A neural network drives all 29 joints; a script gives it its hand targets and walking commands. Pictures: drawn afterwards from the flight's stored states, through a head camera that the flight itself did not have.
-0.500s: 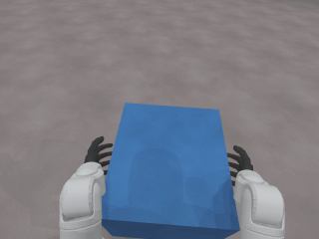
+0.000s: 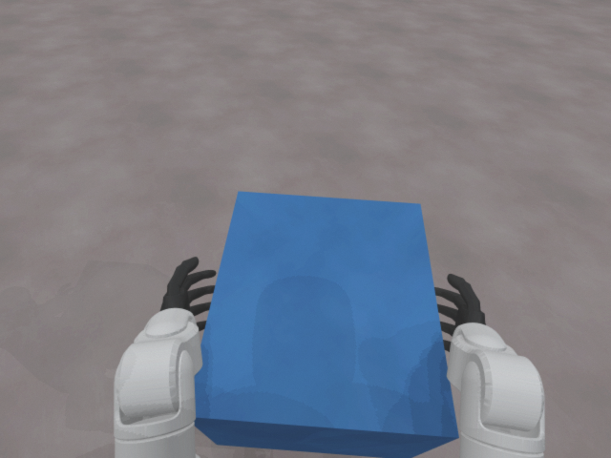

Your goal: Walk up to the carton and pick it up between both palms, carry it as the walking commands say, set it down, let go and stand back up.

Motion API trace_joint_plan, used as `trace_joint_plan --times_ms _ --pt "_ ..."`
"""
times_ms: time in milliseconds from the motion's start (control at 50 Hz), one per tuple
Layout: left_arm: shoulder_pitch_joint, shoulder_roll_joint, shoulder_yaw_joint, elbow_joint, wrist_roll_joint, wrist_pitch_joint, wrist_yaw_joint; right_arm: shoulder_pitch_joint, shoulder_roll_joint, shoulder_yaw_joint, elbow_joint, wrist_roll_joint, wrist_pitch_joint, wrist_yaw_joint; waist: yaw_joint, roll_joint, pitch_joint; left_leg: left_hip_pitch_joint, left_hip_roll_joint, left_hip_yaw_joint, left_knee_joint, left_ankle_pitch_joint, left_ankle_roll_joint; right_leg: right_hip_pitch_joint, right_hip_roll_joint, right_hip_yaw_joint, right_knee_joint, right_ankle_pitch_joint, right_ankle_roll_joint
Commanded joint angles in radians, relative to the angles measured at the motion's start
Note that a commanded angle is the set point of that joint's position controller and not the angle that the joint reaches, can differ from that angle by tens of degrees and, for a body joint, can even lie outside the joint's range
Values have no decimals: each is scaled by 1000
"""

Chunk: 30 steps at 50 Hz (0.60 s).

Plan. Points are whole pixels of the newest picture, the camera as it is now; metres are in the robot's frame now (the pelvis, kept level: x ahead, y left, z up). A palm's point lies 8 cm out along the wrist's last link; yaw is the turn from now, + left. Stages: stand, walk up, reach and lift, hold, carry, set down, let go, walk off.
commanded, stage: carry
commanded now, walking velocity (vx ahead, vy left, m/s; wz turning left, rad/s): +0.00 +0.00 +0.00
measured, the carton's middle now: (320, 322) +0.30 -0.01 +0.02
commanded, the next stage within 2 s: none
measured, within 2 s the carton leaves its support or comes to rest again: neither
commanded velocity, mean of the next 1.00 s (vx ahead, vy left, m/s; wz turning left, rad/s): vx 0.00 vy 0.00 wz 0.00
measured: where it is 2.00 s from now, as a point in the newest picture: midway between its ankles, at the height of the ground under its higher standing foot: outside the picture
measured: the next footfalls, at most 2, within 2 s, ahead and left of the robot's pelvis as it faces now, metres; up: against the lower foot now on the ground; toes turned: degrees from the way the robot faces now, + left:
left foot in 1.82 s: +0.15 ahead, +0.14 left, +0.00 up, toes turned +18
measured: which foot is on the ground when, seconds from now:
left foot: down 0.00-1.00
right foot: down 0.00-1.00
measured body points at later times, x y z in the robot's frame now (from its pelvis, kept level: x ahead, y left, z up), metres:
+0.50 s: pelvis +0.00 +0.00 +0.00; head -0.02 +0.01 +0.45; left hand +0.27 +0.17 +0.09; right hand +0.26 -0.18 +0.08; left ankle +0.02 +0.13 -0.73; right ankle +0.04 -0.10 -0.73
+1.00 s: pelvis +0.00 +0.00 +0.00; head -0.01 +0.01 +0.45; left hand +0.27 +0.17 +0.08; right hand +0.26 -0.17 +0.07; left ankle +0.02 +0.13 -0.73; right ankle +0.04 -0.10 -0.73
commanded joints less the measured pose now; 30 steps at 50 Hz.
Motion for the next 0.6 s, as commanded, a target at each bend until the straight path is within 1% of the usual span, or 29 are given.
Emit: trace_joint_plan --times_ms 0,260,400,420,460,500,580 --pt "-335 -899 -631 9 -401 -22 -201 -527 861 725 -106 432 -63 247 -9 8 -222 87 59 -64 -111 71 31 80 -137 95 -67 91 -7" --pt "-331 -899 -635 -12 -407 -18 -196 -526 863 735 -129 439 -59 241 -9 11 -220 89 60 -65 -110 74 32 86 -139 94 -62 92 -6" --pt "-331 -877 -611 29 -391 -29 -197 -521 843 710 -85 420 -70 242 -10 10 -213 87 60 -66 -116 59 32 83 -139 95 -65 79 -5" --pt "-333 -885 -618 19 -396 -30 -197 -527 851 719 -98 426 -71 242 -10 12 -213 86 60 -66 -116 58 32 85 -139 96 -66 78 -5" --pt "-331 -872 -602 50 -384 -38 -198 -527 837 705 -70 415 -80 243 -10 8 -209 84 60 -66 -117 53 32 84 -139 95 -65 73 -4" --pt "-340 -884 -614 31 -393 -42 -199 -533 850 716 -87 423 -85 243 -10 8 -210 85 61 -66 -116 55 32 87 -139 96 -66 80 -4" --pt "-341 -884 -611 43 -391 -55 -200 -538 848 713 -81 419 -98 243 -10 9 -215 90 61 -65 -114 61 32 90 -139 96 -63 89 -5"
